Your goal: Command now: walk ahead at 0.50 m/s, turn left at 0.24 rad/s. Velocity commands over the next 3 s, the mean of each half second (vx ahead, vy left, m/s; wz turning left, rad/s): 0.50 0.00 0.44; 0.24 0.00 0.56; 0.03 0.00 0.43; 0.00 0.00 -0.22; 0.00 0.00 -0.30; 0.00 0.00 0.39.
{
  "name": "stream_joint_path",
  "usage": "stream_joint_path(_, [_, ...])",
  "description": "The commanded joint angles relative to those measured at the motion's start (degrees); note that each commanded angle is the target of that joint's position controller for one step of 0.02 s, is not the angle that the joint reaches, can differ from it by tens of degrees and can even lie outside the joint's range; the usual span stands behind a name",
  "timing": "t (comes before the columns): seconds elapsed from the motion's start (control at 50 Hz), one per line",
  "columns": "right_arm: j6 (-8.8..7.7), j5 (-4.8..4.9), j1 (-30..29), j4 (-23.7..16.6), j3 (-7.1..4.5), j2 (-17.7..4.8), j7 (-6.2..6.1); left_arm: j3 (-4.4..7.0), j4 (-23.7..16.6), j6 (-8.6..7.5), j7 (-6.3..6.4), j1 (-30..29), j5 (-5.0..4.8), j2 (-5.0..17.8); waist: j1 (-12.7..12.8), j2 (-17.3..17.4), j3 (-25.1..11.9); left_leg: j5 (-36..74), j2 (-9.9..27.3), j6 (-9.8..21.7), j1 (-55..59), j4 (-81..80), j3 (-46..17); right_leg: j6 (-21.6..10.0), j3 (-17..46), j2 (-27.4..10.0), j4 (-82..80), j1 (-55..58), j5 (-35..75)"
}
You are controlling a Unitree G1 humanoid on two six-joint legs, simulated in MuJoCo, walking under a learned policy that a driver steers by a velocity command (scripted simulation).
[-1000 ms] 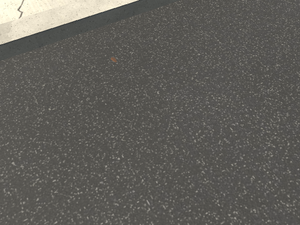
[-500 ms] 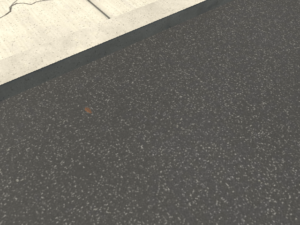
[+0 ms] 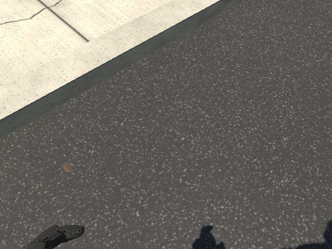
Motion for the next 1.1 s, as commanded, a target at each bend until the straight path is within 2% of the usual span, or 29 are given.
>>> stream_joint_path(0.02, [-2.23, 1.92, -3.4, -6.2, -1.73, -8.8, 0.16, 3.17, 1.7, 0.43, 0.99, 18.4, -0.32, 9.0, 10.2, -7.6, -11.1, 2.7, 3.5, 1.0, -35.7, 25.6, -3.8, -10.5, 29.4, -21.2, -14.1, 39.1, -7.9])
stream_joint_path(0.04, [-1.84, 1.29, -5.4, -6.4, -1.77, -7.9, -0.12, 2.53, 1.5, 0.26, 0.83, 14.4, -0.11, 7.3, 8.2, -4.2, -6.9, 7.3, 5.7, 0.5, -33.3, 23.3, -2.9, -9.4, 23.4, -18.8, -16.5, 30.9, -4.0])
stream_joint_path(0.06, [-1.2, 0.64, -5.3, -6.4, -2.05, -6.9, -0.27, 2.28, 1.6, -0.08, 0.63, 11.6, 0.16, 6.1, 6.2, -4.9, -4.1, 10.5, 7.2, 0.1, -30.7, 20.7, -2.9, -8.8, 18.7, -16.8, -18.9, 25.1, -1.6])
stream_joint_path(0.14, [1.37, 0.75, -3.7, -6.4, -2.09, -3.2, -0.44, 2.79, 3.5, -1.55, 0.58, 9.0, 0.78, 6.0, 2.8, -5.0, -0.8, 16.7, 8.8, -1.1, -27.5, 17.8, -3.3, -8.6, 7.5, -14.8, -24.3, 17.0, 6.8])
stream_joint_path(0.26, [1.02, 0.12, -12.4, -9.8, -1.82, -2.0, 0.92, 3.61, 6.0, -0.93, 2.03, 11.0, 0.79, 8.4, 4.9, -3.1, 1.7, 32.3, 8.0, -1.5, -30.4, 0.7, -1.2, -7.0, -3.5, -13.2, -25.1, 20.5, 12.2])
stream_joint_path(0.36, [0.93, 0.1, -21.5, -14.5, -1.13, -1.3, 2.67, 4.46, 8.3, 0.8, 2.54, 15.7, -0.41, 10.6, 8.4, -2.1, 4.5, 30.1, 7.0, 0.5, -33.0, -8.9, 3.3, -6.2, -6.8, -16.2, -22.8, 29.5, 14.6])
stream_joint_path(0.4, [1.0, 0.17, -22.4, -16.1, -1.41, -2.0, 3.3, 4.79, 8.8, 1.74, 2.66, 15.8, -0.99, 11.5, 7.7, -3.0, 4.2, 25.0, 5.7, 2.1, -32.0, -10.6, 5.3, -5.3, -8.0, -17.3, -19.3, 33.0, 21.9])
stream_joint_path(0.44, [1.29, 0.21, -19.2, -16.5, -2.46, -3.9, 3.51, 5.23, 8.3, 2.54, 3.03, 14.4, -1.34, 13.3, 4.9, -5.3, 0.6, 19.0, 1.8, 4.3, -24.6, -10.7, 8.9, -3.8, -9.6, -17.1, -11.3, 34.3, 41.1])
stream_joint_path(0.46, [1.4, 0.39, -13.6, -15.5, -3.58, -5.8, 3.42, 5.34, 8.1, 3.05, 3.21, 13.6, -1.48, 13.9, 1.5, -5.7, -2.7, 17.4, -0.8, 5.8, -17.0, -11.5, 10.4, -2.9, -10.6, -16.2, -2.9, 33.4, 48.3])
stream_joint_path(0.48, [1.46, 0.49, -4.3, -13.2, -5.49, -9.1, 2.78, 5.01, 7.8, 3.28, 3.37, 12.7, -1.68, 13.4, -3.6, -4.4, -7.6, 21.2, -3.3, 8.0, -3.0, -15.6, 10.1, -0.9, -12.0, -13.8, 9.6, 28.0, 46.1])
stream_joint_path(0.5, [2.08, 0.48, 3.3, -11.6, -7.47, -15.0, 1.39, 3.77, 6.5, 2.66, 3.39, 14.1, -0.03, 10.3, -5.6, 4.1, -12.8, 23.3, 5.7, 11.8, 14.3, -16.8, -4.9, 2.0, -12.1, -10.7, 28.2, 12.4, 22.6])
stream_joint_path(0.52, [1.48, 0.53, -0.8, -13.5, -7.62, -19.1, 1.36, 1.65, 3.2, 0.66, 2.73, 17.4, 0.59, 3.5, 1.4, 16.0, -18.5, 13.8, 18.7, 23.5, 29.8, -26.2, -39.6, 5.3, -3.1, 2.8, 47.9, -11.2, -24.7])
stream_joint_path(0.54, [0.8, 0.01, 1.0, -14.3, -6.07, -14.1, 1.84, 2.4, 2.4, -1.73, 1.72, 11.6, -1.46, 8.6, -3.0, 8.1, -21.6, 11.6, 19.9, 22.4, 31.2, -31.5, -43.1, 3.8, 8.5, 0.7, 50.9, -17.2, -24.5])
stream_joint_path(0.56, [0.16, -0.56, -1.3, -14.3, -5.23, -11.2, 1.87, 2.58, 0.9, -2.62, 1.38, 7.6, -3.02, 9.5, -2.5, 6.1, -13.8, 20.4, 18.5, 20.1, 25.2, -30.7, -33.9, 2.6, 7.8, -1.4, 49.0, -19.8, -20.8])
stream_joint_path(0.58, [-0.22, -0.47, -5.5, -14.8, -4.68, -9.6, 1.94, 2.48, 1.4, -2.8, 1.81, 7.5, -1.99, 8.9, 0.8, 0.4, -8.1, 33.0, 15.6, 17.8, 15.6, -29.5, -25.4, 2.5, 7.5, -4.0, 43.6, -17.1, -16.9])
stream_joint_path(0.6, [-0.22, -0.47, -9.3, -15.8, -4.17, -7.5, 1.64, 3.1, 2.1, -2.29, 2.39, 7.9, -0.19, 9.9, 2.9, -0.2, -6.2, 42.3, 13.6, 16.1, 8.6, -29.0, -19.5, 3.0, 7.2, -5.8, 38.9, -13.0, -15.1])
stream_joint_path(0.62, [-0.02, -0.98, -11.2, -16.9, -3.88, -7.0, 1.33, 3.47, 2.3, -1.37, 2.46, 8.9, 0.35, 10.4, 4.5, 0.3, -5.3, 48.8, 12.3, 15.6, 3.2, -29.5, -16.5, 3.6, 7.1, -6.2, 37.5, -8.9, -14.5])
stream_joint_path(0.66, [0.08, -1.12, -11.7, -17.2, -4.27, -8.4, 0.79, 3.27, 1.9, 0.33, 2.67, 10.2, 0.78, 8.6, 6.0, 0.2, -5.4, 57.7, 10.9, 15.7, -2.2, -30.1, -13.3, 5.2, 6.0, -5.4, 33.0, -5.7, -12.9])
stream_joint_path(0.72, [0.79, -0.64, -10.8, -16.5, -4.75, -10.0, -0.47, 2.41, 1.1, 1.5, 3.04, 7.8, 0.97, 6.5, 5.6, 2.0, -5.9, 61.3, 7.6, 13.8, -5.0, -29.1, -8.3, 6.9, 4.6, -2.9, 22.1, -4.6, -5.0])
stream_joint_path(0.78, [2.48, 0.15, -9.6, -16.1, -4.72, -9.7, -1.57, 1.88, -0.2, 1.67, 2.51, 2.7, 0.58, 5.9, 3.5, 4.7, -7.6, 54.9, 5.2, 10.4, -5.1, -26.9, -7.8, 7.3, 4.6, -0.2, 11.0, -1.1, 5.1])
stream_joint_path(0.84, [3.69, 0.04, -8.4, -15.9, -4.68, -9.7, -2.06, 2.03, -1.4, 1.81, 1.82, -1.1, 0.15, 6.9, 2.0, 5.7, -7.4, 47.4, 6.2, 9.3, -2.7, -24.2, -12.4, 7.1, 5.9, 1.4, 4.5, -0.5, 5.9])
stream_joint_path(0.92, [4.14, 0.09, -11.3, -17.4, -4.33, -8.7, -2.34, 3.15, -1.5, 0.81, 1.46, 1.6, 0.48, 8.9, 4.7, 7.6, -6.5, 39.1, 5.7, 7.2, 0.3, -17.4, -20.1, 4.4, 7.3, 1.8, -5.9, 4.3, 4.8])
stream_joint_path(0.94, [3.96, -0.05, -12.1, -18.3, -3.94, -7.5, -2.29, 3.51, -1.3, 0.3, 1.71, 3.9, 1.01, 10.0, 6.0, 6.4, -7.8, 34.8, 3.0, 5.2, -1.9, -13.0, -19.4, 2.5, 8.4, -1.3, -9.8, 11.2, 14.2])
stream_joint_path(0.96, [3.56, -1.17, -11.6, -19.8, -2.93, -4.4, -2.23, 4.21, -1.5, 0.34, 2.44, 7.2, 2.09, 13.6, 6.2, -1.4, -12.8, 21.0, -1.7, 2.2, -8.7, -0.5, -13.6, -2.0, 17.1, -12.4, -8.1, 23.0, 33.3])
stream_joint_path(0.98, [3.53, -0.41, -2.3, -19.8, -2.58, -3.5, -2.07, 4.4, -0.6, 1.5, 2.53, 8.8, 3.23, 14.7, 1.8, -17.1, -18.2, -13.3, -9.1, -1.4, -22.3, 12.1, -8.0, -14.4, 34.4, -25.6, -7.8, 35.6, 45.2])
stream_joint_path(1.0, [3.85, -0.53, 0.4, -17.7, -3.87, -9.5, -1.75, 3.89, -1.3, 2.23, 2.56, 8.1, 1.17, 11.2, 2.2, -13.0, -18.2, -11.7, -4.1, -3.6, -25.6, 20.7, -7.6, -15.9, 37.8, -27.0, -8.9, 33.5, 33.4])
stream_joint_path(1.02, [4.77, 0.05, -4.2, -17.4, -4.88, -12.2, -1.81, 3.0, -2.3, 2.72, 2.8, 6.6, 0.87, 8.1, 4.0, -8.4, -13.2, -7.1, -2.3, -4.9, -27.2, 24.8, -6.1, -13.3, 29.5, -22.5, -8.9, 29.3, 26.2])
stream_joint_path(1.04, [5.86, 0.17, -6.3, -17.4, -4.99, -11.5, -2.16, 2.62, -2.7, 3.44, 2.92, 4.7, 1.06, 7.3, 3.7, -5.5, -10.5, -3.3, -1.0, -5.8, -27.4, 25.7, -4.6, -11.1, 24.0, -19.0, -10.1, 24.9, 19.1])
stream_joint_path(1.1, [7.41, 0.38, -7.7, -18.8, -4.19, -7.6, -2.06, 2.77, -2.8, 4.75, 3.52, 1.3, 1.46, 8.5, 2.8, -8.0, -4.9, 3.4, 0.5, -6.3, -22.8, 20.8, -0.6, -9.2, 13.5, -13.3, -15.0, 13.9, 8.8])
Next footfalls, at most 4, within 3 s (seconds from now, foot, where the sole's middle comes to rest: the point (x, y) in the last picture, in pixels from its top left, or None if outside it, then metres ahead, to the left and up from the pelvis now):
0.48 left None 0.39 0.18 -0.76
0.94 right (143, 203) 0.65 0.09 -0.76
1.36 left None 0.43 0.25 -0.76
1.68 right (148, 216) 0.59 0.07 -0.76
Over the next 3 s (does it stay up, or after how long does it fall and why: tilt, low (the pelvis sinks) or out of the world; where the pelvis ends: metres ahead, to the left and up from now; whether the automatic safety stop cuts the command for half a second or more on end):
stays up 0.49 0.06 0.01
